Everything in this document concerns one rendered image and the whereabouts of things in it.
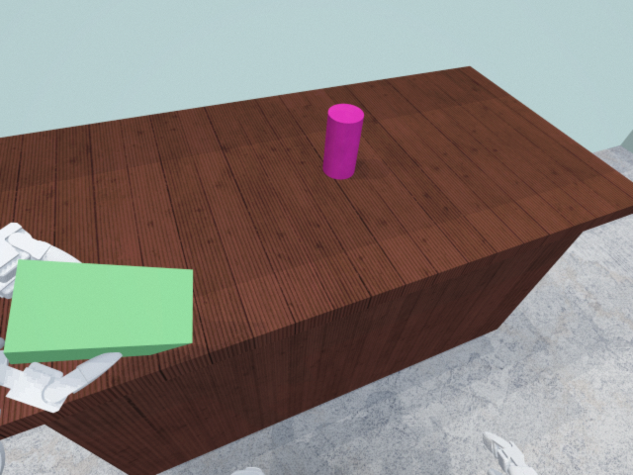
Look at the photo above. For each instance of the table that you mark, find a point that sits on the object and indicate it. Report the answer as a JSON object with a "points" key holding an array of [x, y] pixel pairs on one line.
{"points": [[305, 287]]}

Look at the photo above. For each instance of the right robot hand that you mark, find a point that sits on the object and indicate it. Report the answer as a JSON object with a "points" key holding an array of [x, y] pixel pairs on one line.
{"points": [[510, 458]]}

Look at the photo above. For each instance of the sponge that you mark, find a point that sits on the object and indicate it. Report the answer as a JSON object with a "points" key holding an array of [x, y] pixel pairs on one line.
{"points": [[72, 311]]}

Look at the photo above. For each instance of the left robot hand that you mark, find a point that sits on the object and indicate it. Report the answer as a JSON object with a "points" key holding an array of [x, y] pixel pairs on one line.
{"points": [[39, 385]]}

